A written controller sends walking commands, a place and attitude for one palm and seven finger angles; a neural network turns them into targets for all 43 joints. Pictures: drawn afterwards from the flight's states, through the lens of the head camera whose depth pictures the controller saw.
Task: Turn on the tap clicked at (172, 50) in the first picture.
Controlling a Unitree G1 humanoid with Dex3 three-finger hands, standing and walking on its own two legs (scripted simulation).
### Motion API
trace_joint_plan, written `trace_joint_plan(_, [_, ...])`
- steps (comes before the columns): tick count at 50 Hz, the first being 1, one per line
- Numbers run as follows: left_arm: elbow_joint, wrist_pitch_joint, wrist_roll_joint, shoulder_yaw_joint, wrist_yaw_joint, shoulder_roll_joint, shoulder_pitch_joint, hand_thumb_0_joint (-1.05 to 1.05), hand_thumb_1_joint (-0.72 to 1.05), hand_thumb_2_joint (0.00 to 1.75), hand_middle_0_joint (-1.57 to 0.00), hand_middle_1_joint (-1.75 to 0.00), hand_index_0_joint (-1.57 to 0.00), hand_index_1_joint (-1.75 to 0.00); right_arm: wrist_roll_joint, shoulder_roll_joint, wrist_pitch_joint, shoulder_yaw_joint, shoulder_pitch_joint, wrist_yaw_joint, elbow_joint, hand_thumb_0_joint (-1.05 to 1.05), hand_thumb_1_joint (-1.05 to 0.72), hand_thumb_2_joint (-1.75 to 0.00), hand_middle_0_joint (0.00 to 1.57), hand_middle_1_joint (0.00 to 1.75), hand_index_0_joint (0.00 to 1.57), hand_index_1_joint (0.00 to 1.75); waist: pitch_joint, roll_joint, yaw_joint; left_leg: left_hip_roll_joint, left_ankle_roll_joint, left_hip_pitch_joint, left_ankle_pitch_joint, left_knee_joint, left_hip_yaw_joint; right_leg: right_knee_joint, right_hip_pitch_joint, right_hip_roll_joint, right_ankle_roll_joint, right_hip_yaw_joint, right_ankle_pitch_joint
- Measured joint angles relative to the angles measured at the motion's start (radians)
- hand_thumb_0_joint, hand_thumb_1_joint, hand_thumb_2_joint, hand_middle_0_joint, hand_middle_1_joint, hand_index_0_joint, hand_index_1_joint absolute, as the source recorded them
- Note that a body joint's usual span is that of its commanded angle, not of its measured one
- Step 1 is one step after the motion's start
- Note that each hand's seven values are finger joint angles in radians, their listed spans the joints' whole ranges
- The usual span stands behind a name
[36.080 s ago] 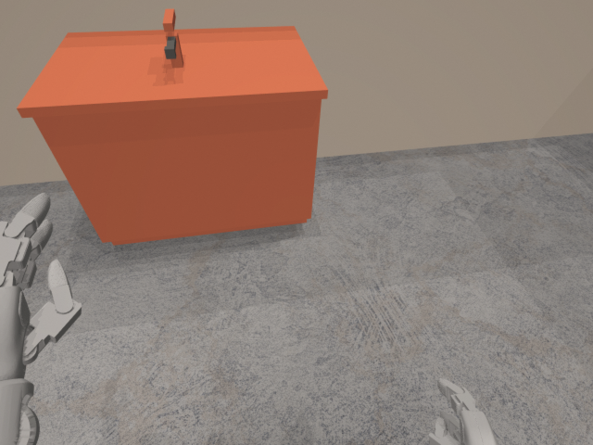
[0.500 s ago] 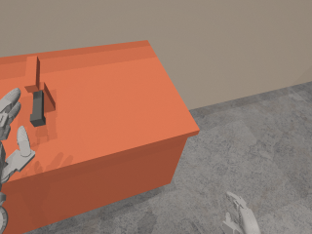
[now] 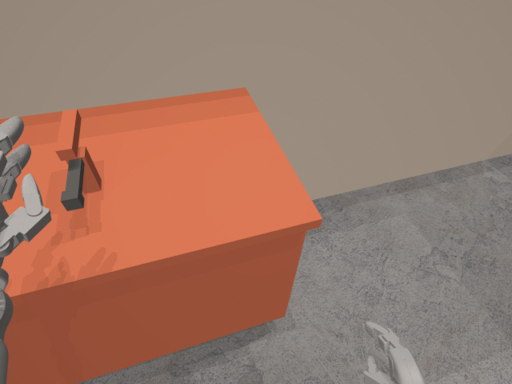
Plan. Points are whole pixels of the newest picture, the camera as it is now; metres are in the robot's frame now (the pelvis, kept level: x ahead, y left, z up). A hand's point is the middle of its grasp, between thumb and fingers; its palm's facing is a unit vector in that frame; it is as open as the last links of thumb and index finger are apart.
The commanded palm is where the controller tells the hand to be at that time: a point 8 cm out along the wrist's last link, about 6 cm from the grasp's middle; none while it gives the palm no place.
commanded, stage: turn the palm inward beside the body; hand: left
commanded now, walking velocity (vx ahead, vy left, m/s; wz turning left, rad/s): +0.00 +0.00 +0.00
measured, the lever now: (72, 199) +0.38 +0.38 +0.04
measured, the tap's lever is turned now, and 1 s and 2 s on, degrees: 0 0 0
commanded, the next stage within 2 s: none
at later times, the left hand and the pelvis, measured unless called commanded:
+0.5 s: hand (113, 271) +0.21 +0.21 +0.13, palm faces +0.40 -0.84 -0.37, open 7.4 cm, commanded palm +0.15 +0.25 +0.16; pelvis -0.01 -0.07 -0.02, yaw +2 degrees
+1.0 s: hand (111, 270) +0.21 +0.21 +0.14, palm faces +0.47 -0.86 -0.22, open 7.4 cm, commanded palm +0.15 +0.25 +0.14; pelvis +0.03 -0.04 -0.02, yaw +2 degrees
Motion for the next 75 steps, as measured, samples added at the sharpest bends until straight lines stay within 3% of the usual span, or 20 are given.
trace_joint_plan(4, [-0.034, 0.049, 0.060, -0.100, -0.002, -0.053, 0.161, 0.01, 0.90, 0.90, -0.20, -0.30, -0.20, -0.30, 0.008, -0.020, 0.028, -0.005, -0.019, -0.001, -0.022, 0.01, -0.90, -0.90, 0.20, 0.30, 0.20, 0.30, -0.005, 0.034, -0.026, 0.016, -0.010, -0.004, -0.010, 0.025, -0.002, 0.023, -0.005, 0.016, -0.005, -0.003, 0.000])
trace_joint_plan(7, [-0.063, -0.013, 0.082, -0.138, 0.036, -0.050, 0.259, 0.02, 0.90, 0.90, -0.20, -0.30, -0.20, -0.31, -0.007, -0.012, 0.034, -0.013, -0.027, -0.017, -0.028, 0.01, -0.90, -0.90, 0.20, 0.30, 0.20, 0.30, 0.002, 0.017, -0.030, 0.028, -0.027, -0.030, -0.013, 0.051, -0.013, 0.060, -0.034, 0.028, -0.025, -0.015, -0.012])
trace_joint_plan(11, [-0.073, -0.154, 0.064, -0.087, 0.111, -0.023, 0.257, 0.02, 0.89, 0.90, -0.21, -0.30, -0.22, -0.31, -0.014, -0.001, 0.012, -0.025, -0.013, -0.036, 0.004, 0.01, -0.90, -0.90, 0.20, 0.30, 0.20, 0.30, 0.002, -0.010, -0.004, 0.051, -0.057, -0.068, -0.024, 0.099, -0.051, 0.093, -0.057, 0.052, -0.055, -0.053, -0.025])
trace_joint_plan(14, [-0.018, -0.194, 0.041, -0.019, 0.132, -0.013, 0.169, 0.02, 0.89, 0.90, -0.21, -0.30, -0.22, -0.31, -0.008, -0.013, 0.003, -0.027, -0.005, -0.048, 0.041, 0.01, -0.90, -0.90, 0.20, 0.30, 0.20, 0.30, -0.003, 0.004, 0.007, 0.063, -0.067, -0.094, -0.041, 0.143, -0.090, 0.109, -0.061, 0.067, -0.071, -0.092, -0.037])
trace_joint_plan(16, [0.044, -0.163, 0.014, 0.004, 0.114, -0.011, 0.102, 0.02, 0.89, 0.90, -0.21, -0.30, -0.21, -0.31, 0.003, -0.028, 0.003, -0.028, -0.002, -0.064, 0.062, 0.01, -0.90, -0.90, 0.20, 0.30, 0.20, 0.30, -0.006, 0.027, 0.014, 0.067, -0.066, -0.102, -0.051, 0.163, -0.109, 0.115, -0.058, 0.074, -0.076, -0.110, -0.045])
trace_joint_plan(19, [0.132, -0.055, -0.016, -0.010, 0.065, -0.016, 0.042, 0.02, 0.89, 0.90, -0.20, -0.30, -0.21, -0.31, 0.025, -0.052, 0.004, -0.030, -0.004, -0.092, 0.076, 0.01, -0.90, -0.90, 0.20, 0.30, 0.20, 0.30, -0.007, 0.069, 0.019, 0.070, -0.061, -0.096, -0.065, 0.173, -0.119, 0.115, -0.048, 0.081, -0.078, -0.117, -0.050])
trace_joint_plan(21, [0.166, 0.013, -0.015, -0.044, 0.036, -0.019, 0.032, 0.01, 0.90, 0.90, -0.20, -0.30, -0.20, -0.30, 0.033, -0.060, 0.002, -0.034, -0.012, -0.106, 0.078, 0.01, -0.90, -0.90, 0.20, 0.30, 0.20, 0.30, -0.008, 0.088, 0.015, 0.069, -0.059, -0.095, -0.079, 0.172, -0.117, 0.118, -0.051, 0.080, -0.073, -0.112, -0.053])
trace_joint_plan(23, [0.160, 0.043, -0.009, -0.076, 0.022, -0.025, 0.050, 0.02, 0.90, 0.90, -0.20, -0.30, -0.20, -0.30, 0.032, -0.060, -0.005, -0.041, -0.024, -0.111, 0.073, 0.01, -0.90, -0.90, 0.20, 0.30, 0.20, 0.30, -0.009, 0.094, 0.006, 0.067, -0.061, -0.100, -0.082, 0.168, -0.111, 0.126, -0.065, 0.080, -0.071, -0.101, -0.056])
trace_joint_plan(27, [0.051, -0.025, -0.019, -0.093, 0.034, -0.044, 0.144, 0.02, 0.90, 0.90, -0.20, -0.30, -0.20, -0.31, 0.020, -0.033, -0.026, -0.054, -0.029, -0.100, 0.058, 0.01, -0.91, -0.90, 0.20, 0.30, 0.20, 0.30, -0.025, 0.067, -0.006, 0.067, -0.071, -0.118, -0.070, 0.166, -0.098, 0.153, -0.105, 0.088, -0.084, -0.074, -0.071])
trace_joint_plan(31, [-0.050, -0.102, -0.057, -0.052, 0.066, -0.056, 0.234, 0.02, 0.89, 0.90, -0.21, -0.30, -0.21, -0.31, 0.025, -0.015, -0.038, -0.055, 0.001, -0.083, 0.055, 0.01, -0.91, -0.90, 0.20, 0.30, 0.20, 0.30, -0.061, 0.028, -0.008, 0.069, -0.085, -0.118, -0.100, 0.171, -0.084, 0.167, -0.114, 0.090, -0.093, -0.059, -0.098])
trace_joint_plan(35, [-0.066, -0.050, -0.076, -0.012, 0.086, -0.075, 0.291, 0.02, 0.89, 0.90, -0.21, -0.30, -0.21, -0.31, 0.038, -0.031, -0.040, -0.056, 0.031, -0.086, 0.048, 0.01, -0.91, -0.90, 0.20, 0.30, 0.20, 0.30, -0.081, 0.035, 0.000, 0.065, -0.086, -0.103, -0.121, 0.172, -0.084, 0.157, -0.092, 0.086, -0.089, -0.058, -0.114])
trace_joint_plan(39, [-0.063, 0.006, -0.072, -0.039, 0.087, -0.115, 0.323, 0.02, 0.90, 0.90, -0.20, -0.30, -0.21, -0.31, 0.037, -0.052, -0.059, -0.060, 0.038, -0.098, 0.035, 0.01, -0.91, -0.90, 0.20, 0.30, 0.20, 0.30, -0.076, 0.053, 0.011, 0.049, -0.074, -0.103, -0.127, 0.172, -0.086, 0.152, -0.085, 0.070, -0.075, -0.061, -0.121])
trace_joint_plan(45, [-0.133, -0.075, -0.036, -0.145, 0.105, -0.160, 0.349, 0.02, 0.90, 0.90, -0.20, -0.30, -0.20, -0.30, 0.012, -0.039, -0.104, -0.060, 0.024, -0.091, 0.024, 0.01, -0.91, -0.90, 0.20, 0.30, 0.20, 0.30, -0.066, 0.037, 0.022, 0.030, -0.058, -0.129, -0.130, 0.189, -0.081, 0.171, -0.110, 0.051, -0.060, -0.058, -0.129])
trace_joint_plan(48, [-0.167, -0.103, -0.023, -0.161, 0.130, -0.158, 0.356, 0.02, 0.90, 0.90, -0.20, -0.30, -0.21, -0.31, 0.009, -0.020, -0.107, -0.052, 0.017, -0.080, 0.018, 0.01, -0.91, -0.90, 0.20, 0.30, 0.20, 0.30, -0.076, 0.030, 0.020, 0.028, -0.053, -0.137, -0.135, 0.202, -0.077, 0.179, -0.117, 0.048, -0.055, -0.054, -0.131])
trace_joint_plan(50, [-0.177, -0.088, -0.028, -0.157, 0.146, -0.157, 0.356, 0.02, 0.90, 0.90, -0.20, -0.30, -0.21, -0.31, 0.012, -0.009, -0.099, -0.045, 0.016, -0.077, 0.012, 0.01, -0.91, -0.90, 0.20, 0.30, 0.20, 0.30, -0.085, 0.032, 0.017, 0.027, -0.049, -0.136, -0.137, 0.206, -0.075, 0.178, -0.114, 0.048, -0.051, -0.052, -0.129])
trace_joint_plan(54, [-0.166, -0.003, -0.044, -0.148, 0.171, -0.171, 0.343, 0.02, 0.90, 0.90, -0.20, -0.30, -0.21, -0.31, 0.022, 0.001, -0.076, -0.028, 0.013, -0.085, 0.004, 0.01, -0.90, -0.90, 0.20, 0.30, 0.20, 0.30, -0.088, 0.045, 0.017, 0.024, -0.042, -0.123, -0.132, 0.203, -0.073, 0.167, -0.097, 0.044, -0.043, -0.050, -0.119])
trace_joint_plan(58, [-0.163, 0.064, -0.033, -0.180, 0.192, -0.196, 0.335, 0.02, 0.90, 0.90, -0.20, -0.30, -0.20, -0.31, 0.021, 0.002, -0.070, -0.013, 0.012, -0.095, -0.001, 0.01, -0.90, -0.90, 0.20, 0.30, 0.20, 0.30, -0.077, 0.050, 0.022, 0.018, -0.035, -0.115, -0.117, 0.194, -0.074, 0.156, -0.086, 0.038, -0.037, -0.052, -0.105])
trace_joint_plan(65, [-0.212, 0.045, 0.001, -0.243, 0.235, -0.206, 0.352, 0.02, 0.90, 0.90, -0.20, -0.30, -0.20, -0.30, 0.006, 0.007, -0.077, 0.002, 0.006, -0.091, -0.003, 0.01, -0.90, -0.90, 0.20, 0.30, 0.20, 0.30, -0.061, 0.040, 0.018, 0.014, -0.035, -0.120, -0.098, 0.193, -0.073, 0.163, -0.095, 0.034, -0.035, -0.052, -0.090])
trace_joint_plan(75, [-0.199, 0.113, -0.035, -0.237, 0.268, -0.234, 0.368, 0.02, 0.90, 0.90, -0.20, -0.30, -0.20, -0.30, 0.015, -0.003, -0.064, 0.010, 0.002, -0.102, 0.012, 0.01, -0.90, -0.90, 0.20, 0.30, 0.20, 0.30, -0.056, 0.051, 0.011, 0.020, -0.042, -0.106, -0.086, 0.185, -0.081, 0.155, -0.080, 0.040, -0.043, -0.060, -0.081])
